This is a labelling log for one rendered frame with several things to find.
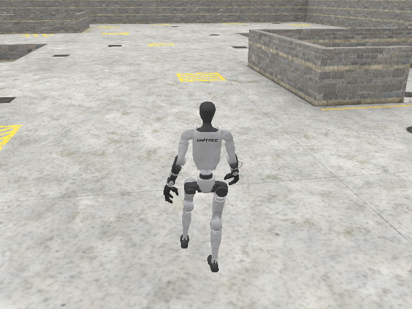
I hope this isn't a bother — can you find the right robot forearm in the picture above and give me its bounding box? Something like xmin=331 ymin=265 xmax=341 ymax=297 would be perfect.
xmin=229 ymin=154 xmax=239 ymax=176

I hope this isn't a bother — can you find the right robot hand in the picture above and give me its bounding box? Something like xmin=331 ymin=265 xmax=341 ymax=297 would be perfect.
xmin=224 ymin=172 xmax=239 ymax=185

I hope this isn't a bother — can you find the robot right foot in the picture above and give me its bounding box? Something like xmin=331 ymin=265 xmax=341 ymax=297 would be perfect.
xmin=207 ymin=255 xmax=219 ymax=272

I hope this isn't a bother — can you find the right robot upper arm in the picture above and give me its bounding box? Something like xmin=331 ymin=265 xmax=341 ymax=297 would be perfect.
xmin=220 ymin=129 xmax=237 ymax=164

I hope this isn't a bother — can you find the humanoid robot head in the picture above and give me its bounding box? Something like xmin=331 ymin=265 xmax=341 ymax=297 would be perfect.
xmin=196 ymin=101 xmax=218 ymax=132

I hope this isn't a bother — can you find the left robot hand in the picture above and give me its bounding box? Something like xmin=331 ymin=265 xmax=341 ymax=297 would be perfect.
xmin=164 ymin=185 xmax=178 ymax=203

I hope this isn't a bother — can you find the left robot upper arm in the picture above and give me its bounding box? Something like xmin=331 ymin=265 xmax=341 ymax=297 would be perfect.
xmin=176 ymin=129 xmax=194 ymax=166

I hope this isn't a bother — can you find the left robot forearm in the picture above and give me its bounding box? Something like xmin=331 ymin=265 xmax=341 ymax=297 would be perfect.
xmin=166 ymin=155 xmax=182 ymax=187

